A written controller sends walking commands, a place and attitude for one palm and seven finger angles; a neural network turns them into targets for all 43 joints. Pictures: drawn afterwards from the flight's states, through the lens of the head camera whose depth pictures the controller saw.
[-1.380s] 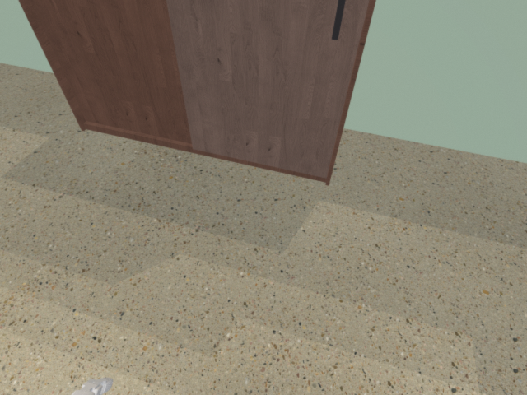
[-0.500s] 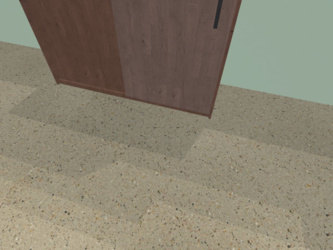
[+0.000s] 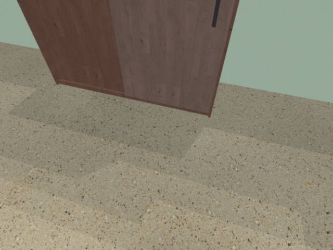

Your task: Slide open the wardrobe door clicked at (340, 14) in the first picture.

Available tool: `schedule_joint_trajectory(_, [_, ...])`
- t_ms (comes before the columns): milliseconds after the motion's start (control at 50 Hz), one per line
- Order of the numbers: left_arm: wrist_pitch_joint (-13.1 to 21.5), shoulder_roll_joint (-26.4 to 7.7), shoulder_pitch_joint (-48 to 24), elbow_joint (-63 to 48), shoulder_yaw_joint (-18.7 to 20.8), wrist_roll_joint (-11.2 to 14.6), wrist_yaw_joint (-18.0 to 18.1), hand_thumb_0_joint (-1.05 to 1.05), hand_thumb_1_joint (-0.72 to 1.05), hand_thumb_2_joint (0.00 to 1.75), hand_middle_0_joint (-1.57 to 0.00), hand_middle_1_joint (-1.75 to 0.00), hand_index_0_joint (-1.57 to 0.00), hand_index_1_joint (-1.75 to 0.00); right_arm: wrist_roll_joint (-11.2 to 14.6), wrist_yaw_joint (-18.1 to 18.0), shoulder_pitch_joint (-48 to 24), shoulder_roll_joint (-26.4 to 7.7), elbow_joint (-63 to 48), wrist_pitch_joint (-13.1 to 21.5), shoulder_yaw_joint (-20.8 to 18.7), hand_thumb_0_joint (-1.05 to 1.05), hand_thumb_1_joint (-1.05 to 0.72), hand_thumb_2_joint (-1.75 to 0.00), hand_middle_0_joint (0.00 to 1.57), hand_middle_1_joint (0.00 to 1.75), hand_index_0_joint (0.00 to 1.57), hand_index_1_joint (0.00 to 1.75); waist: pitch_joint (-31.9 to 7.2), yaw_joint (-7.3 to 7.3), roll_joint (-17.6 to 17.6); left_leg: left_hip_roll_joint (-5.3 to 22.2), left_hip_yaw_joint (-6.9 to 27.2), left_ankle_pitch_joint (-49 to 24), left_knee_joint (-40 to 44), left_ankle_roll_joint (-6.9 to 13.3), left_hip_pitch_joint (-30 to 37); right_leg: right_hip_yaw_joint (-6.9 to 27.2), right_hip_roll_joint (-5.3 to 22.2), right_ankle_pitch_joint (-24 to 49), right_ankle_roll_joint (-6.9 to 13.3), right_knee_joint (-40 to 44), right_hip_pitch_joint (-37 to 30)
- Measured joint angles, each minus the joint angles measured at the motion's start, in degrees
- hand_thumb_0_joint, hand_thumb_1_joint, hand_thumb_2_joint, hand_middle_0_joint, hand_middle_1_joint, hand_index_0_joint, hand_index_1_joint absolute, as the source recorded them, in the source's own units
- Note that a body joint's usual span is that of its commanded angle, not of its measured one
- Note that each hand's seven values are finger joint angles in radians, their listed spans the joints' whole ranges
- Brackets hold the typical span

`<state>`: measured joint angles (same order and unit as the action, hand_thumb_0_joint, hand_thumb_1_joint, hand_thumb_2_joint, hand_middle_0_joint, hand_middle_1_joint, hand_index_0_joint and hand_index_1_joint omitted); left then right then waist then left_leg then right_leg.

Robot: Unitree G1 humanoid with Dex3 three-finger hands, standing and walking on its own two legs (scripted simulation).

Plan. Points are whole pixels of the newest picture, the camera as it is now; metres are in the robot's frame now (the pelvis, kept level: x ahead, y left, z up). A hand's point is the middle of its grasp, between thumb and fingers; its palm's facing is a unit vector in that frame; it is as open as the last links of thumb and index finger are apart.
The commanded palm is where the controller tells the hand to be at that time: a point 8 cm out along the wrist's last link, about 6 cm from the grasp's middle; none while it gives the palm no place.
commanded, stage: look at it before walking up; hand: right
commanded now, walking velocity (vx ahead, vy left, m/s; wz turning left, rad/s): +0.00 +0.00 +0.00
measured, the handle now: (216, 10) +1.30 -0.22 +0.08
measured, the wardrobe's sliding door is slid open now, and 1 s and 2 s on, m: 0.00 0.00 0.00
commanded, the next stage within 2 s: walk to a spot facing it in 0.06 s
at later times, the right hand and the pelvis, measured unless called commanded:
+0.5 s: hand out of the picture +0.03 -0.20 -0.19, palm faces -0.03 +0.98 -0.17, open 7.4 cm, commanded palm none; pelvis +0.05 -0.01 -0.02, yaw +3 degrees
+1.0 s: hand (213, 178) +0.41 -0.15 -0.20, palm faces -0.20 +0.96 -0.18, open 7.3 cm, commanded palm none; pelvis +0.26 +0.01 -0.04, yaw +13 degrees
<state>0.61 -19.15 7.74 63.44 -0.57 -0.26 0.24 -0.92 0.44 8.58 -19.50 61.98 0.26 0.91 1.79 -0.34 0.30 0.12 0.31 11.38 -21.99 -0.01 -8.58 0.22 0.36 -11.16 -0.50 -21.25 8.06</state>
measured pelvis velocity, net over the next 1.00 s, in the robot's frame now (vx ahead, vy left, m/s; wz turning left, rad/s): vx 0.26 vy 0.01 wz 0.22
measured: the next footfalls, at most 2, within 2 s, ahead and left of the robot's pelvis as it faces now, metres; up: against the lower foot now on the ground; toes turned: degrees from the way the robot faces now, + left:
left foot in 0.96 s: +0.39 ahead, +0.09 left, +0.00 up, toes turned +19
right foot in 1.42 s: +0.62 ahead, -0.09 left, +0.00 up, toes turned +5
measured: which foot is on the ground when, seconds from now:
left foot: down 0.00-0.60, up 0.62-0.94, down 0.96-1.00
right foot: down 0.00-0.94, up 0.96-1.00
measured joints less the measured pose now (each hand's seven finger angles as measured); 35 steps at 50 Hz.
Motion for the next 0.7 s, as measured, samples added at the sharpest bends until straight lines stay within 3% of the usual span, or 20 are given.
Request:
schedule_joint_trajectory(240, [-0.28, 0.5, 0.0, 0.06, -0.09, -0.28, 0.18, 0.0, 0.9, 0.9, -0.2, -0.3, -0.2, -0.3, -0.11, -0.46, 0.84, 0.55, 0.29, -0.42, -0.06, 0.01, -0.91, -0.9, 0.2, 0.3, 0.2, 0.3, -0.83, -0.32, -0.15, 0.06, 0.42, 0.25, -0.31, -0.22, 0.02, -0.43, -0.04, -0.29, 0.07, -0.18, -0.24])
schedule_joint_trajectory(400, [-0.56, 4.44, 6.11, -0.42, 0.12, -0.89, -0.34, 0.0, 0.9, 0.9, -0.2, -0.3, -0.2, -0.3, -0.64, 0.92, 8.48, 4.69, -0.14, -1.08, -0.76, 0.0, -0.91, -0.9, 0.2, 0.3, 0.2, 0.3, -3.4, -0.76, -0.21, -1.27, 2.32, 6.14, -6.41, 0.87, -2.22, -2.3, 1.12, -8.42, 0.77, -7.64, 1.77])
schedule_joint_trajectory(540, [0.31, 7.0, 12.03, 0.77, 0.95, -0.49, -0.19, 0.0, 0.9, 0.9, -0.2, -0.3, -0.2, -0.3, -0.63, 0.94, 14.7, 8.74, 1.06, 0.0, -1.6, 0.01, -0.91, -0.9, 0.2, 0.3, 0.2, 0.3, -3.53, -0.53, -0.5, -2.42, 2.77, 11.9, -12.11, 0.25, -2.39, -2.9, 2.45, -14.99, 0.69, -16.22, 3.0])
schedule_joint_trajectory(600, [1.22, 8.18, 12.9, 1.25, 1.04, -0.25, 0.21, 0.0, 0.9, 0.9, -0.2, -0.3, -0.2, -0.3, -0.55, 0.56, 16.44, 9.65, 1.78, 0.65, -2.15, 0.01, -0.91, -0.9, 0.2, 0.3, 0.2, 0.3, -3.38, -0.59, 1.18, -1.53, 4.04, 14.12, -13.47, -0.26, -2.06, -5.02, 1.73, -16.88, 1.26, -15.46, 1.24])
schedule_joint_trajectory(640, [3.12, 8.91, 13.09, 0.91, 1.26, -0.55, 0.64, 0.0, 0.9, 0.9, -0.2, -0.3, -0.2, -0.3, -0.36, 0.39, 16.78, 10.13, 2.73, 0.28, -2.31, 0.01, -0.91, -0.9, 0.2, 0.3, 0.2, 0.3, -2.82, -0.2, 2.07, -1.16, 3.69, 14.98, -23.26, 1.01, -6.08, -7.07, 1.28, -17.63, 1.88, -13.54, -1.3])
schedule_joint_trajectory(700, [5.11, 9.99, 15.69, 0.18, 1.04, -1.07, 1.89, 0.0, 0.91, 0.9, -0.2, -0.3, -0.2, -0.3, -0.68, 0.35, 14.51, 10.18, 3.35, -0.53, -2.49, 0.01, -0.91, -0.9, 0.2, 0.3, 0.2, 0.3, -1.43, 2.03, 0.88, -1.17, -0.42, 15.72, -40.54, 2.27, -14.1, -7.65, 2.01, -17.32, 2.01, -9.33, -6.23])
